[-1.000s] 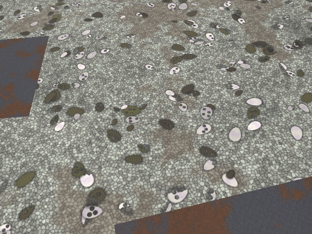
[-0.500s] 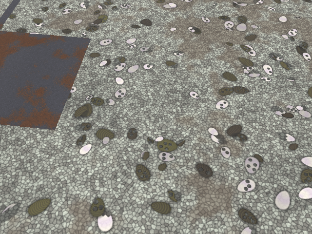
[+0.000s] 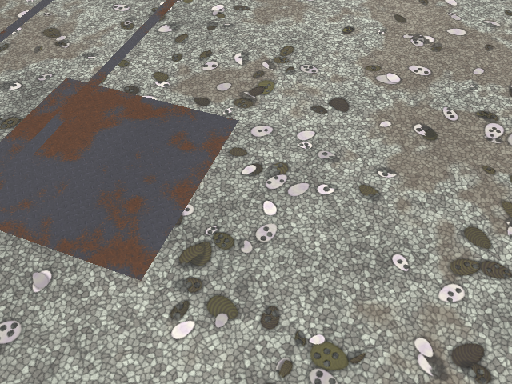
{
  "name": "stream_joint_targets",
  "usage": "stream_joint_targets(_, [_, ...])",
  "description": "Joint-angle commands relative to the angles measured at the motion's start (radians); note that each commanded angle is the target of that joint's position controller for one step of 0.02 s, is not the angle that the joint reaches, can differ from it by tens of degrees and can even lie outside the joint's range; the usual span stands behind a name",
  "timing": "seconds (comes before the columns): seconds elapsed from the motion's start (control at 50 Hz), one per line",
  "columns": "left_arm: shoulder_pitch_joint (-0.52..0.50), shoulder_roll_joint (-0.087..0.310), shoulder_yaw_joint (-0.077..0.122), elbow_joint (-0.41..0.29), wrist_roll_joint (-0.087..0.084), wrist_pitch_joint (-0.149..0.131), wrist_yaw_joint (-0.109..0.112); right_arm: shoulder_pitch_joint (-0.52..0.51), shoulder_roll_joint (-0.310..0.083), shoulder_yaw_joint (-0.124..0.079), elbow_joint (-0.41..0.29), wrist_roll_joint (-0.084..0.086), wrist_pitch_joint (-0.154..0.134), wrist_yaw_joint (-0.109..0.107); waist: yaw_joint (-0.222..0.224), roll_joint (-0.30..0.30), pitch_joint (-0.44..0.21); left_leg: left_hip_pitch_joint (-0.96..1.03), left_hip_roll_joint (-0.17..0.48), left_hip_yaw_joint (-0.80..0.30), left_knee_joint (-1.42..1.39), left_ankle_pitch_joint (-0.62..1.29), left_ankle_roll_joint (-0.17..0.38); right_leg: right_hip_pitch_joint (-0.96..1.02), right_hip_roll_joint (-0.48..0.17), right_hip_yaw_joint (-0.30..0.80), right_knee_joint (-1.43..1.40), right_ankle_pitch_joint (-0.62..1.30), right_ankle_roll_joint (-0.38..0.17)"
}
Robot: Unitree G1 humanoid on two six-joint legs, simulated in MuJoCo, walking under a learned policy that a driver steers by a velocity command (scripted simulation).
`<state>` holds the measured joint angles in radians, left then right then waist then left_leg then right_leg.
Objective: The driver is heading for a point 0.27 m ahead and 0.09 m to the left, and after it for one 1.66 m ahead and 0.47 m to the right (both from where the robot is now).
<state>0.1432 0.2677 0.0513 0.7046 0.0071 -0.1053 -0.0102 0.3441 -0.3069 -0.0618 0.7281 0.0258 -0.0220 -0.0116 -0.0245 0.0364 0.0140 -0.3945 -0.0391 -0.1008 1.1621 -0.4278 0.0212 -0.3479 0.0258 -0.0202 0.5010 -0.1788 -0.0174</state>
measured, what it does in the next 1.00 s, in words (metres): walks ahead: left foot, then right foot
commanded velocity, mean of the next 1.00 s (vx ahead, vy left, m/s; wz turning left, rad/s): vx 0.50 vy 0.00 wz -0.13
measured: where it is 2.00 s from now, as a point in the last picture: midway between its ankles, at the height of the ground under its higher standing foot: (316, 217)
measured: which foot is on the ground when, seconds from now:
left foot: up 0.00-0.36, down 0.38-0.90, up 0.92-1.00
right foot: down 0.00-0.40, up 0.42-0.88, down 0.90-1.00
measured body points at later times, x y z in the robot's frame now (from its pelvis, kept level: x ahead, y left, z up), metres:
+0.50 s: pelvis +0.26 +0.07 +0.00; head +0.29 +0.09 +0.45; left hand +0.26 +0.36 -0.14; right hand +0.46 -0.17 -0.08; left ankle +0.30 +0.18 -0.73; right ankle +0.16 -0.10 -0.64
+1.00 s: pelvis +0.53 +0.01 -0.01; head +0.56 -0.01 +0.44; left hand +0.73 +0.25 -0.11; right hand +0.56 -0.28 -0.13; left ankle +0.41 +0.19 -0.63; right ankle +0.58 -0.07 -0.73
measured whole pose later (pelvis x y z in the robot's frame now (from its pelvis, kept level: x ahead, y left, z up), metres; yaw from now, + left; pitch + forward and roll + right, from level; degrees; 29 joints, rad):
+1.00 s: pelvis +0.53 +0.01 -0.01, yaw -13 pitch +1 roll +1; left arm 0.18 0.30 0.08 0.73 -0.02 -0.04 -0.04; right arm 0.23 -0.29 -0.07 0.80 0.02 -0.10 0.00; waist 0.00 0.00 0.07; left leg -0.31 0.04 0.00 1.20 -0.46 -0.01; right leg -0.43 0.06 -0.03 0.61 -0.20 -0.10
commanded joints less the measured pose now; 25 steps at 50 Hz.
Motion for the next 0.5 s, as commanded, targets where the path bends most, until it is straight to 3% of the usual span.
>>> stream_joint_targets(0.02, [0.068, 0.101, 0.028, -0.018, 0.006, 0.001, 0.008, -0.058, -0.1, -0.034, -0.107, 0.0, -0.008, 0.007, 0.048, -0.15, 0.005, -0.302, 0.137, -0.023, 0.032, 0.096, -0.011, 0.244, -0.286, 0.304, -0.29, -0.042, -0.146])
stream_joint_targets(0.06, [0.07, 0.111, 0.035, -0.003, -0.001, -0.008, 0.007, -0.064, -0.06, -0.026, -0.117, 0.002, 0.002, 0.011, 0.041, -0.149, 0.012, -0.296, 0.149, -0.002, -0.007, 0.131, -0.02, 0.213, -0.279, 0.215, -0.329, 0.05, -0.164])
stream_joint_targets(0.14, [0.08, 0.154, 0.051, 0.028, 0.0, -0.01, 0.008, -0.129, -0.041, -0.018, -0.142, -0.004, 0.001, 0.019, 0.047, -0.106, 0.015, -0.333, 0.16, 0.007, -0.177, 0.288, -0.036, 0.256, -0.285, 0.079, -0.354, 0.203, -0.177])
stream_joint_targets(0.22, [0.144, 0.172, 0.05, 0.074, -0.019, 0.003, 0.004, -0.264, 0.004, 0.005, -0.17, -0.01, -0.021, 0.04, 0.094, -0.079, 0.047, -0.233, 0.124, 0.07, -0.437, 0.422, -0.015, 0.249, -0.254, -0.01, -0.364, 0.232, -0.163])
stream_joint_targets(0.28, [0.197, 0.206, 0.055, 0.111, -0.044, 0.021, -0.002, -0.345, -0.012, 0.004, -0.199, -0.008, -0.035, 0.053, 0.1, -0.09, 0.078, -0.218, 0.108, 0.101, -0.552, 0.372, 0.005, 0.323, -0.29, 0.029, -0.342, 0.273, -0.168])
stream_joint_targets(0.32, [0.206, 0.228, 0.06, 0.128, -0.049, 0.034, -0.001, -0.337, -0.045, -0.008, -0.202, -0.008, -0.043, 0.057, 0.071, -0.111, 0.063, -0.157, 0.084, 0.108, -0.614, 0.304, 0.025, 0.375, -0.312, 0.051, -0.281, 0.38, -0.152])
stream_joint_targets(0.34, [0.198, 0.238, 0.06, 0.133, -0.051, 0.039, 0.002, -0.277, -0.071, -0.021, -0.186, -0.011, -0.047, 0.055, 0.025, -0.124, 0.02, -0.047, 0.058, 0.124, -0.651, 0.297, 0.041, 0.376, -0.301, 0.041, -0.204, 0.513, -0.135])
stream_joint_targets(0.36, [0.19, 0.227, 0.053, 0.138, -0.051, 0.043, 0.004, -0.14, -0.111, -0.044, -0.143, -0.015, -0.048, 0.048, -0.054, -0.115, -0.066, 0.165, 0.029, 0.148, -0.694, 0.344, 0.066, 0.331, -0.258, 0.005, -0.047, 0.614, -0.106])
stream_joint_targets(0.38, [0.193, 0.181, 0.033, 0.129, -0.035, 0.037, 0.006, 0.02, -0.17, -0.069, -0.104, -0.025, -0.044, 0.034, -0.126, -0.097, -0.191, 0.458, 0.113, 0.072, -0.643, 0.387, 0.102, 0.162, -0.209, -0.022, 0.176, 0.468, -0.064])
stream_joint_targets(0.4, [0.271, 0.055, -0.006, 0.089, -0.011, 0.023, 0.0, 0.114, -0.276, -0.087, -0.095, -0.05, -0.038, 0.017, -0.1, 0.144, -0.357, 0.832, 0.41, -0.351, -0.662, 0.308, 0.232, -0.223, -0.06, -0.047, 0.57, -0.097, 0.013])
stream_joint_targets(0.42, [0.273, 0.099, 0.001, 0.107, -0.032, 0.008, 0.0, 0.124, -0.222, -0.071, -0.101, -0.049, -0.037, 0.018, -0.118, 0.178, -0.461, 0.809, 0.484, -0.593, -0.795, 0.235, 0.287, -0.315, -0.02, 0.117, 0.745, -0.42, 0.019])
stream_joint_targets(0.44, [0.205, 0.172, 0.027, 0.089, -0.061, 0.007, -0.002, 0.067, -0.162, -0.05, -0.09, -0.039, -0.04, 0.021, -0.109, 0.122, -0.289, 0.689, 0.442, -0.434, -0.817, 0.202, 0.242, -0.402, -0.073, 0.136, 0.8, -0.37, 0.013])
stream_joint_targets(0.46, [0.157, 0.164, 0.027, 0.075, -0.059, 0.009, -0.001, 0.01, -0.123, -0.038, -0.081, -0.028, -0.044, 0.024, -0.078, 0.107, -0.173, 0.559, 0.396, -0.294, -0.842, 0.218, 0.209, -0.416, -0.116, 0.105, 0.769, -0.291, 0.009])
stream_joint_targets(0.48, [0.136, 0.152, 0.029, 0.077, -0.044, 0.016, 0.004, -0.053, -0.086, -0.028, -0.074, -0.027, -0.05, 0.028, -0.043, 0.08, -0.104, 0.438, 0.352, -0.203, -0.883, 0.24, 0.186, -0.384, -0.146, 0.097, 0.721, -0.217, 0.011])
stream_joint_targets(0.5, [0.156, 0.142, 0.035, 0.086, -0.038, 0.032, 0.007, -0.099, -0.057, -0.021, -0.071, -0.03, -0.061, 0.031, -0.006, 0.103, -0.065, 0.342, 0.32, -0.124, -0.926, 0.285, 0.17, -0.321, -0.17, 0.105, 0.685, -0.157, 0.015])
Velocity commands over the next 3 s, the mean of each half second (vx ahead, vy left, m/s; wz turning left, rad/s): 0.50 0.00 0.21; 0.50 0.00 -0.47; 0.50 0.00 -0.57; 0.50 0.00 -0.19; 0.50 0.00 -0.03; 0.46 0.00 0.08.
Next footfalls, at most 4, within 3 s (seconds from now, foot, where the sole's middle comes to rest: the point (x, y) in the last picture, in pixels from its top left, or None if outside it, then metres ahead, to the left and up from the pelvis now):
0.38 left None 0.34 0.19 -0.77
0.90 right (297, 332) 0.62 -0.08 -0.77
1.38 left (255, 233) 0.96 0.03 -0.77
1.88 right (367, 208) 1.04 -0.34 -0.77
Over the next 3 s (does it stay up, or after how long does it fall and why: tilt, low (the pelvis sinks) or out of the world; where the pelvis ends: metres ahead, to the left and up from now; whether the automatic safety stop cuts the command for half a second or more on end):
stays up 1.46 -0.52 0.00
